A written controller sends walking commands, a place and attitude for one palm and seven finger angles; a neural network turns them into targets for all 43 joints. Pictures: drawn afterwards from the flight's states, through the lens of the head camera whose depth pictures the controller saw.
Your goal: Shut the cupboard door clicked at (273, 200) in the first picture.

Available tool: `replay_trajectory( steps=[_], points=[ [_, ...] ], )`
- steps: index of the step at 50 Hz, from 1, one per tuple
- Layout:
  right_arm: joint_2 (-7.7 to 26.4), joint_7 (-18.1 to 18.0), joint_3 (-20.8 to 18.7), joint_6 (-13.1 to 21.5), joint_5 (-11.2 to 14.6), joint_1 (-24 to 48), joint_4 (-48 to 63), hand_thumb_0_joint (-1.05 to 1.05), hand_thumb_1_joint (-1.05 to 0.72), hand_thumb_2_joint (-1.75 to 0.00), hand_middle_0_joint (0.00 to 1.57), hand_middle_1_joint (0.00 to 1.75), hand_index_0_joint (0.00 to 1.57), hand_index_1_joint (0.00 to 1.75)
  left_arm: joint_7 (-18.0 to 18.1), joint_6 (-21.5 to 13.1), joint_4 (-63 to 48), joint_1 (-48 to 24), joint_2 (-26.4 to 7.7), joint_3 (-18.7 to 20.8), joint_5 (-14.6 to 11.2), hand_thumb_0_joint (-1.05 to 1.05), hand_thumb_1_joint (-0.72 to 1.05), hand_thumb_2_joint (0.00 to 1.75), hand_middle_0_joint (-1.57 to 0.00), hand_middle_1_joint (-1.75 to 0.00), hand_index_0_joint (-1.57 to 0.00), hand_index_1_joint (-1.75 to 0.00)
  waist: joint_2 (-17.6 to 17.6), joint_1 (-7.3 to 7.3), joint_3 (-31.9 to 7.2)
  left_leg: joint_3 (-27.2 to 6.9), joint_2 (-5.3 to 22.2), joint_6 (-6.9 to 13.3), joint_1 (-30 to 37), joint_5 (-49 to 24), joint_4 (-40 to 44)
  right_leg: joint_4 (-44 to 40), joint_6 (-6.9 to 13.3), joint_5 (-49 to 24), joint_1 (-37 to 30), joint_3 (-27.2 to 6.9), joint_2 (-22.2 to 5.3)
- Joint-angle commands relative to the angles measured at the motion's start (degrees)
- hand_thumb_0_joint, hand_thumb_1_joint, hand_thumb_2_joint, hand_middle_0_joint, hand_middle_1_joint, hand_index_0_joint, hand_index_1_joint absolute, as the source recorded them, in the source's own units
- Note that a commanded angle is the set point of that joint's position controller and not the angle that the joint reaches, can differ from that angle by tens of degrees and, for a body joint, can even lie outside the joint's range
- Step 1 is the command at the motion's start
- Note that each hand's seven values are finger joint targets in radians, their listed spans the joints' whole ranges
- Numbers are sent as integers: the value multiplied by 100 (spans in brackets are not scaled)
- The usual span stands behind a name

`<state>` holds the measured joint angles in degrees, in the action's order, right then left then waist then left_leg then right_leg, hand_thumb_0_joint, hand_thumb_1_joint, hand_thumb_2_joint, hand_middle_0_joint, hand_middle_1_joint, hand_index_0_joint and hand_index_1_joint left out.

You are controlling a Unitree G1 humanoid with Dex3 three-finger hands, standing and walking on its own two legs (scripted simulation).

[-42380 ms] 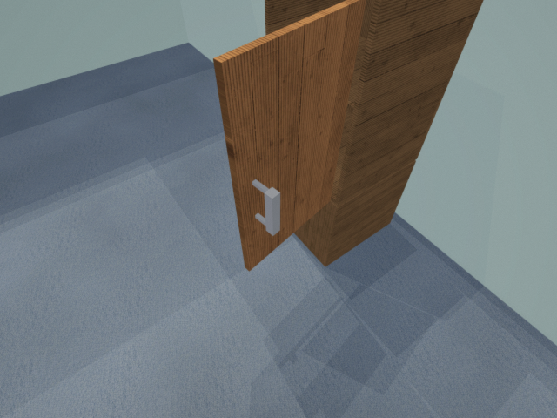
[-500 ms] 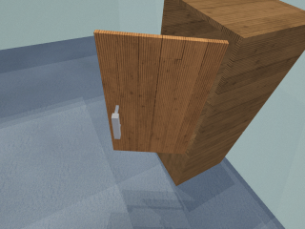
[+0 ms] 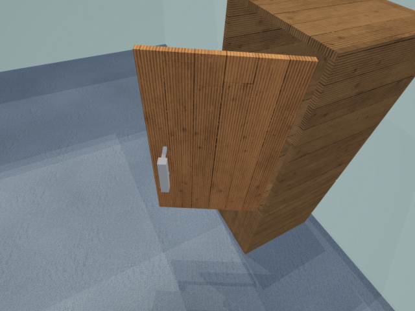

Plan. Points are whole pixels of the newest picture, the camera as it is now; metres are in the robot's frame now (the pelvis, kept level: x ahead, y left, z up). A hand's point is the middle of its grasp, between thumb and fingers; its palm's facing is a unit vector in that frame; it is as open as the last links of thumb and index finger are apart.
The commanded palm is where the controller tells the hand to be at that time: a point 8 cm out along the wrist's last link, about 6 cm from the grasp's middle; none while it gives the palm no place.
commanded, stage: look again from close up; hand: left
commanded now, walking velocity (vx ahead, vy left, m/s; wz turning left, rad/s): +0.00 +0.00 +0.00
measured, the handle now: (165, 169) +0.48 +0.15 -0.09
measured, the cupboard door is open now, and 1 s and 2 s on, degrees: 61 61 61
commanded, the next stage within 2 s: raise the hand and make a fist in 0.36 s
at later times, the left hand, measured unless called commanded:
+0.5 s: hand out of the picture +0.03 +0.16 -0.18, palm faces +0.05 -0.98 -0.17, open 7.4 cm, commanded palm +0.11 +0.20 -0.08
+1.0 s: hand (139, 303) +0.15 +0.14 -0.08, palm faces +0.14 -0.99 -0.04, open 5.6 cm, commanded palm +0.14 +0.19 -0.08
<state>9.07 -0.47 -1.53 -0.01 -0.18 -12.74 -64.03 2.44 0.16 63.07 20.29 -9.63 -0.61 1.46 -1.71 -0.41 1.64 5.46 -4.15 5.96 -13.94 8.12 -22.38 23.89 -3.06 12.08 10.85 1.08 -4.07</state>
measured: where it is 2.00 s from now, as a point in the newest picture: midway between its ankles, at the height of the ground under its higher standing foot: outside the picture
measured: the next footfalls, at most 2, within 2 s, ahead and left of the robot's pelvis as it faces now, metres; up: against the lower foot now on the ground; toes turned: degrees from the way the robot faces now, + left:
none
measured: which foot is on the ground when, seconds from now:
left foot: down 0.00-1.00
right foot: down 0.00-1.00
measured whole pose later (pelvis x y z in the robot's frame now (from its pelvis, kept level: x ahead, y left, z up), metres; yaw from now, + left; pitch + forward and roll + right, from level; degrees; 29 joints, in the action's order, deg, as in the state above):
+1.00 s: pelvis +0.01 -0.07 -0.13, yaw +3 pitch +17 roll -2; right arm 14.0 -2.2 -2.6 15.4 1.1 -6.0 -28.9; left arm -17.6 -32.7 -2.3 33.4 -12.1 8.6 -17.6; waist -0.2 -4.1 -9.9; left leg -1.6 0.3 0.8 -62.8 32.0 -77.6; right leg 75.9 5.0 36.1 57.4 8.3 1.8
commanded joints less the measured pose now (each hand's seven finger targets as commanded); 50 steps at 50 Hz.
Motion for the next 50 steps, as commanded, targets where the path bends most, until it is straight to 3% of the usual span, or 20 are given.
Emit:
replay_trajectory(
  steps=[1,22,23,24,25,26,27,28,29,30,31,33,35,36,38,41,42,46,48,50],
  points=[
    [736,-50,-109,101,-4,-216,157,0,-90,-90,20,30,20,30,27,-65,-111,516,-472,97,21,0,90,90,-20,-30,-20,-30,229,-8,242,-1355,1074,-374,-71,1422,1022,-273,303,187,218,-195,-180],
    [557,-67,-26,143,2,-370,-39,0,-90,-90,20,30,20,30,43,-113,-106,218,-441,77,-28,0,90,90,-20,-30,-20,-30,133,52,177,-1042,990,-387,289,260,624,-474,330,-155,137,-341,-276],
    [766,-53,66,183,1,-272,423,0,-90,-90,20,30,20,30,227,-155,-2,173,-506,27,62,0,90,90,-20,-30,-20,-30,494,86,213,-917,1103,-530,58,-683,-88,-97,400,-70,146,-197,-222],
    [2014,-494,-226,1145,65,-764,2521,0,-90,-90,20,30,20,30,268,-1572,-9636,-4713,-3643,2283,-556,0,90,90,-20,-30,-20,-30,444,1109,-1955,-1333,830,-610,1832,-873,76,552,397,-635,475,326,470],
    [1142,-502,150,1665,284,-229,2474,0,-90,-90,20,30,20,30,270,-1293,-8477,-928,-1106,189,-740,0,90,90,-22,-32,-22,-32,2098,137,-3121,-1309,1000,-928,2565,-988,186,821,506,340,823,431,625],
    [1129,-432,173,1939,203,4,2349,0,-90,-90,20,30,20,30,367,-555,-7692,633,-101,-76,-983,0,90,90,-24,-34,-24,-34,2211,58,-2134,-1619,1055,-1280,1791,-594,472,1451,482,849,994,424,599],
    [997,-307,176,2065,284,-1,2071,0,-90,-90,20,30,20,30,418,-357,-6402,592,363,-421,-979,0,90,90,-25,-36,-25,-36,1092,311,-530,-1531,898,-1073,479,449,454,1487,433,913,1610,379,465],
    [1213,-169,-27,2130,194,-42,2356,0,-90,-90,20,30,20,30,367,-665,-6472,21,258,-241,-1009,0,90,90,-27,-38,-27,-38,612,489,264,-1494,723,-869,-251,1356,71,1048,464,868,1800,465,430],
    [1273,-89,-143,2150,142,47,2533,0,-90,-90,20,30,20,30,211,-1005,-5662,592,98,156,-1001,0,90,90,-29,-40,-29,-40,-15,369,463,-1363,559,-774,-917,1799,-432,835,489,1014,2076,557,433],
    [1273,-27,-208,2111,92,172,2692,0,-90,-90,20,30,20,30,-1,-1454,-5000,1319,-46,583,-1137,0,90,90,-31,-42,-31,-42,-659,162,273,-1192,441,-716,-1486,1760,-989,1013,502,1423,2366,580,437],
    [1243,71,-257,2093,89,258,2900,0,-90,-90,20,30,20,30,-350,-1964,-4690,1938,-129,892,-1244,0,90,90,-33,-44,-33,-44,-401,-137,-156,-943,306,-737,-1721,1230,-1546,1335,591,1339,2397,491,414],
    [1185,132,-366,2022,38,500,3281,0,-90,-90,20,30,20,30,-1172,-3130,-4864,2050,-100,1070,-1669,0,90,90,-36,-48,-36,-48,-1491,-286,-546,-724,228,-791,-2682,1532,-2437,2043,557,2072,2987,284,395],
    [1239,170,-458,2012,51,684,3595,0,-90,-90,20,30,20,30,-2017,-4144,-4992,1740,-365,1200,-1839,0,90,90,-40,-52,-40,-52,-1126,-244,-724,-629,177,-766,-3533,1675,-3302,2687,580,2241,3471,-164,319],
    [1224,193,-494,1958,108,644,3740,0,-90,-90,20,30,20,30,-2202,-4236,-4794,1928,-553,1436,-1869,0,90,90,-42,-54,-42,-54,-562,-372,-792,-616,166,-727,-3708,1612,-3483,2956,650,2099,3546,-305,320],
    [1287,180,-490,1905,166,850,4229,0,-90,-90,20,30,20,30,-2403,-4037,-5553,1783,-593,1364,-2019,0,90,90,-46,-58,-46,-58,85,-447,-1416,-650,173,-646,-3672,1888,-3540,3297,635,2222,3736,-287,390],
    [1303,-3,-430,1854,195,791,4512,0,-90,-90,20,30,20,30,-2228,-3689,-7098,859,-1018,1508,-2187,0,90,90,-51,-64,-51,-64,611,-293,-2070,-813,239,-529,-3826,2146,-3829,3414,574,2427,3927,-600,436],
    [1234,-55,-418,1851,187,626,4536,0,-90,-90,20,30,20,30,-2105,-3724,-7774,711,-1067,1488,-2150,0,90,90,-53,-66,-53,-66,794,-232,-2327,-864,293,-470,-3603,1793,-3973,3403,576,2110,3860,-627,467],
    [1139,-239,-339,1785,124,288,4194,0,-90,-90,20,30,20,30,-1918,-3921,-8683,184,-1101,1247,-1949,0,90,90,-60,-74,-60,-74,629,196,-2529,-903,404,-357,-3628,803,-4686,3718,464,557,3947,-616,540],
    [1113,-283,-334,1778,132,338,4037,0,-90,-90,20,30,20,30,-2072,-3860,-8228,364,-940,1132,-1936,0,90,90,-64,-78,-64,-78,611,252,-2288,-898,432,-367,-3851,851,-4839,3744,441,559,4114,-559,538],
    [1127,-313,-322,1735,167,366,3995,0,-90,-90,20,30,20,30,-2268,-3597,-7874,532,-989,1233,-1997,0,90,90,-68,-82,-68,-82,420,216,-2428,-907,441,-365,-4046,927,-4896,3681,384,639,3962,-597,514]
  ],
)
